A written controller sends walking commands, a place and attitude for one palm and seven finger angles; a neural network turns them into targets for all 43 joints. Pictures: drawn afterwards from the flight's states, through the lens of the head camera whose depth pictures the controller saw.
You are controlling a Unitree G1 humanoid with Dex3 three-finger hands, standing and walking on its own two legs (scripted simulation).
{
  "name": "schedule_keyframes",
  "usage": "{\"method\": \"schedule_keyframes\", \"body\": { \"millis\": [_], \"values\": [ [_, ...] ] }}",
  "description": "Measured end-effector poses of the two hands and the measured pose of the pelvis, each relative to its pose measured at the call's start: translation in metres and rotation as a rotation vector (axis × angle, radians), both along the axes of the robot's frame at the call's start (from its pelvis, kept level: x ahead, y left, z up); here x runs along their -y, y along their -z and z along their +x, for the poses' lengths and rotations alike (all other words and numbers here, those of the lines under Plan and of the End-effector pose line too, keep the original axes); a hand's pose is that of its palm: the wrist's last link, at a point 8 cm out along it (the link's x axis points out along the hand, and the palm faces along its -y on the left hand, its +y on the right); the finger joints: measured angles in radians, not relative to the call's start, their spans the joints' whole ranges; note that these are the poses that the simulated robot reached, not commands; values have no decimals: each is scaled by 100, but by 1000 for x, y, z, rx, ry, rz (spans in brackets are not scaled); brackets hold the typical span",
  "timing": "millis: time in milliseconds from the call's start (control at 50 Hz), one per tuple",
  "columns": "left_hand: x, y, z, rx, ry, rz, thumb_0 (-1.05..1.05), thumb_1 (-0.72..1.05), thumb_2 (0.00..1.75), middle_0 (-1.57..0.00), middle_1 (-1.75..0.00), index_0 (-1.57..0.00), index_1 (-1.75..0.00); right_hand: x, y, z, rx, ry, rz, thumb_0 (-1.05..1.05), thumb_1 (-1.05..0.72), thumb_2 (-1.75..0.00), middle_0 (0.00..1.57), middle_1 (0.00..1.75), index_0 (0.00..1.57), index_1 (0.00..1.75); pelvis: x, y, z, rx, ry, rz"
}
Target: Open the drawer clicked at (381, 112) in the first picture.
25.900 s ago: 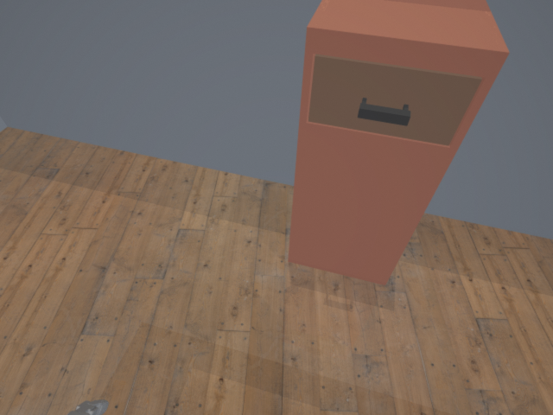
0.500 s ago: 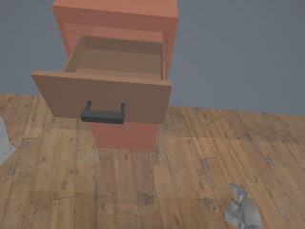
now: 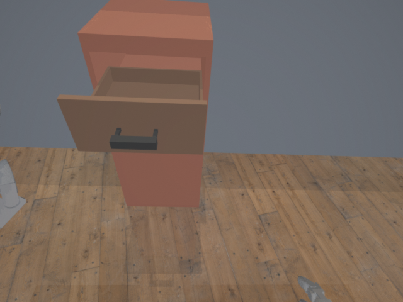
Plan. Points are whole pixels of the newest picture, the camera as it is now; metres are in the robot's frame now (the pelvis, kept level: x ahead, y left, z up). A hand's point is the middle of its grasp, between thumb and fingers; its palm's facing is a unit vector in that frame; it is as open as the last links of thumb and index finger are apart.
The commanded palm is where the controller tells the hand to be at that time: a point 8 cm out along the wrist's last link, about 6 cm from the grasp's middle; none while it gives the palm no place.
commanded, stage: stop stepping back and stand still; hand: left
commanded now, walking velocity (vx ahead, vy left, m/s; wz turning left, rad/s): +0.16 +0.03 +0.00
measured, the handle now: (135, 137) +0.51 +0.19 +0.04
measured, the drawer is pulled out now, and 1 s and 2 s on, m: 0.27 0.27 0.27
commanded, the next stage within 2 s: let the arm hang, fingers relaxed in 0.18 s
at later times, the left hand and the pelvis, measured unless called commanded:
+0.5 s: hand out of the picture +0.12 +0.19 -0.13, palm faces +0.07 -0.96 -0.26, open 7.4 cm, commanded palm none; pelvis +0.00 -0.01 -0.01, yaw +4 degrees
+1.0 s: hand out of the picture -0.06 +0.17 -0.16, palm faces +0.09 -0.97 -0.21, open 7.3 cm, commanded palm none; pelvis -0.01 +0.00 +0.01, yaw +3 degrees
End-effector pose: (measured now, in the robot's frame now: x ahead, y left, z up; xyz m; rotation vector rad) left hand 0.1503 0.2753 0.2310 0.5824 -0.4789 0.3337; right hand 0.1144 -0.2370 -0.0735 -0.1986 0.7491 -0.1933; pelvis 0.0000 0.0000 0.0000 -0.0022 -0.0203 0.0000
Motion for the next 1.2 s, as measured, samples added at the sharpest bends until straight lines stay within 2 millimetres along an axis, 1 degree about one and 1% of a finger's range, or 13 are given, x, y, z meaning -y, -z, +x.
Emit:
{"method": "schedule_keyframes", "body": {
  "millis": [120,220,300,340,380,420,480,540,600,700,820,940,1200],
  "values": [
    [14,-7,-8,38,12,45,1,89,90,-22,-30,-21,-30,11,17,0,-54,-18,11,1,-91,-90,20,30,21,30,9,6,-8,4,-12,-12],
    [8,-7,-6,39,-12,1,1,89,90,-22,-30,-21,-30,14,7,8,-50,-4,-3,1,-91,-90,20,30,20,30,8,-1,-3,-3,-11,7],
    [3,8,3,-3,-4,-6,1,89,90,-21,-30,-21,-30,12,5,24,0,-31,-21,1,-91,-90,20,30,20,30,1,4,0,-7,-23,-8],
    [-7,56,23,-205,-32,-78,0,89,90,-21,-30,-21,-30,10,16,31,-22,-71,-5,1,-91,-90,20,30,20,30,-2,7,0,-24,-44,3],
    [-14,129,36,-486,-99,-222,0,90,90,-20,-30,-20,-30,7,30,34,-69,-98,10,1,-91,-90,20,30,20,30,-2,9,-1,-33,-66,13],
    [-8,208,29,-771,-161,-352,0,90,90,-20,-29,-20,-30,3,42,32,-113,-117,30,1,-91,-90,20,30,20,30,2,14,-1,-24,-70,35],
    [24,307,-19,-1201,-198,-507,1,91,90,-20,-29,-19,-30,-2,52,18,-189,-99,65,1,-91,-90,20,30,20,30,6,13,-2,1,-67,24],
    [64,363,-88,-1525,-206,-638,1,92,90,-20,-29,-19,-30,-6,55,-7,-299,-70,70,1,-91,-90,20,30,20,30,8,9,-2,17,-63,13],
    [57,375,-136,-1620,-337,-714,-3,102,90,-21,-30,-20,-30,-8,58,-40,-435,-62,55,1,-91,-90,20,30,20,30,11,3,-3,18,-69,-1],
    [48,371,-203,-1794,-443,-726,-2,100,90,-21,-30,-20,-30,4,58,-83,-600,-19,20,0,-94,-90,20,30,21,30,9,-3,-4,14,-70,-11],
    [46,361,-242,-1909,-506,-717,0,95,90,-20,-29,-20,-30,2,61,-116,-694,14,36,0,-93,-90,20,30,20,30,4,-7,-5,16,-64,-7],
    [51,361,-234,-1898,-485,-710,1,92,90,-20,-29,-20,-30,-14,67,-130,-717,23,87,0,-92,-90,20,30,20,30,2,-8,-5,24,-59,-2],
    [68,368,-166,-1748,-358,-697,1,92,90,-20,-29,-20,-30,-36,73,-130,-686,37,161,1,-92,-90,20,30,20,30,5,-7,-4,27,-52,5]
  ]
}}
